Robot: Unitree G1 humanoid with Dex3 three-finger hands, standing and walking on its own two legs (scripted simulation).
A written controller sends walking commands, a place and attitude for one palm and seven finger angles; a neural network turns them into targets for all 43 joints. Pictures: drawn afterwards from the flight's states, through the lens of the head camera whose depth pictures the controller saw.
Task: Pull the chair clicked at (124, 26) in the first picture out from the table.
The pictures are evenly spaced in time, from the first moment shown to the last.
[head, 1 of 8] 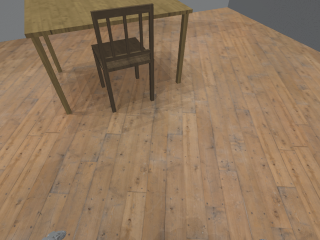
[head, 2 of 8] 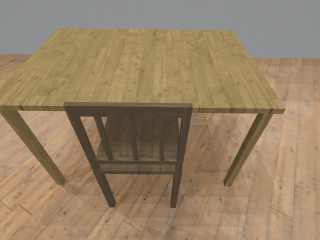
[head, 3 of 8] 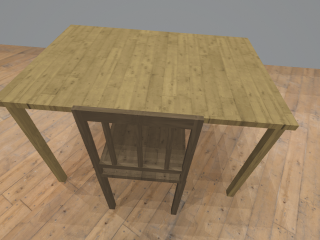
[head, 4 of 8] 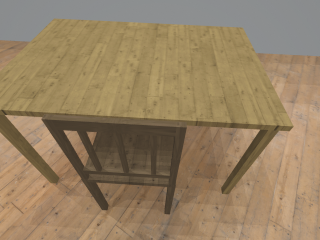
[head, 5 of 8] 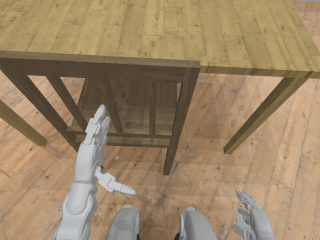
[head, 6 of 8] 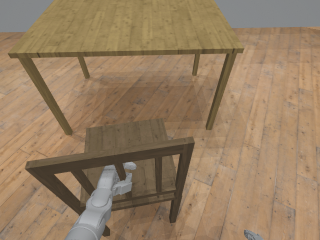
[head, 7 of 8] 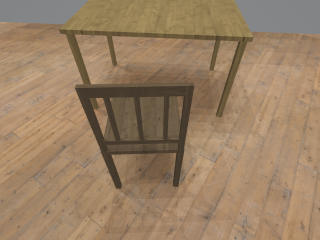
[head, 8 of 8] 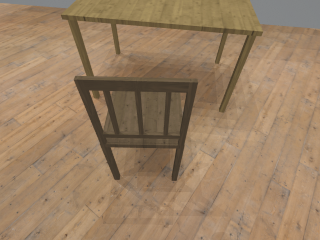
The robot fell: no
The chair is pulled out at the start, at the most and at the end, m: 0.00 0.55 0.54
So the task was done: yes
